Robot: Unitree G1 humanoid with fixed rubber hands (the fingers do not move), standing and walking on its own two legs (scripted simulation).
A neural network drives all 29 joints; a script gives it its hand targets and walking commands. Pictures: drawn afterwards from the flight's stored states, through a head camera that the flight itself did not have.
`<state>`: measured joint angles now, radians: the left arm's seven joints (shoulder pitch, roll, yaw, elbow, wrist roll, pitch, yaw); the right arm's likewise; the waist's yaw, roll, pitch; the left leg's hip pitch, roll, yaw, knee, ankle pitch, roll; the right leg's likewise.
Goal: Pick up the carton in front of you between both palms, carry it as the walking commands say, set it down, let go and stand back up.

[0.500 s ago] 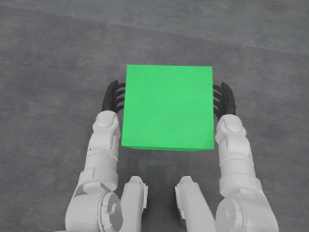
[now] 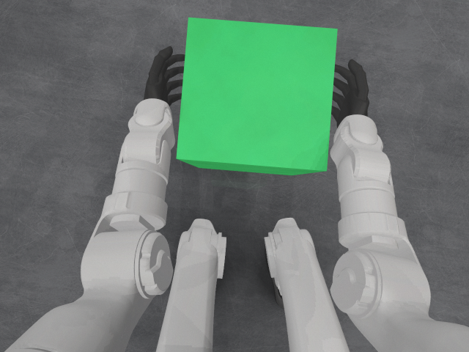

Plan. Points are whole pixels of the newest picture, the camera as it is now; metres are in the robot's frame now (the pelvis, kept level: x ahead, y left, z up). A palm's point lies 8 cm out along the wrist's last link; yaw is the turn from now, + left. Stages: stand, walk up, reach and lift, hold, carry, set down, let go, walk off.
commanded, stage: set down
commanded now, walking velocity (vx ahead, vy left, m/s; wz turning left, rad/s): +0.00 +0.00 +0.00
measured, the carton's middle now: (251, 114) +0.49 -0.01 -0.18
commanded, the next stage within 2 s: none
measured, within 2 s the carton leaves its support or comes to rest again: rests again in 1.04 s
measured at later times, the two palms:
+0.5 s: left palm (178, 106) +0.53 +0.14 -0.26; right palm (319, 123) +0.50 -0.16 -0.25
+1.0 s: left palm (180, 113) +0.53 +0.14 -0.29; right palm (314, 130) +0.49 -0.16 -0.29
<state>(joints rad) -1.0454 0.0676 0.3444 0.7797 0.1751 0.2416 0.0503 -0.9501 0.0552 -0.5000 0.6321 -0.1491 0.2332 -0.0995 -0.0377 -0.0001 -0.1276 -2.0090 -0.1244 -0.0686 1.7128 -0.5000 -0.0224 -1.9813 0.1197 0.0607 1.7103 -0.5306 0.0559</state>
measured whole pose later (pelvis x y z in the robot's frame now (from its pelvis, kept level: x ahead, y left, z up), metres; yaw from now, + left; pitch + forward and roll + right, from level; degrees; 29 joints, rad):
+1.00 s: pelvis -0.01 +0.00 -0.13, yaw -2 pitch +38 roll -2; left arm -1.41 0.28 0.18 1.09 0.03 0.17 0.07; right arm -1.26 -0.08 -0.41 0.87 -0.03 0.17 -0.17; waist -0.03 -0.01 0.27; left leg -2.25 -0.11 -0.03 2.19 -0.60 -0.02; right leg -2.23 0.14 0.02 2.18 -0.62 0.07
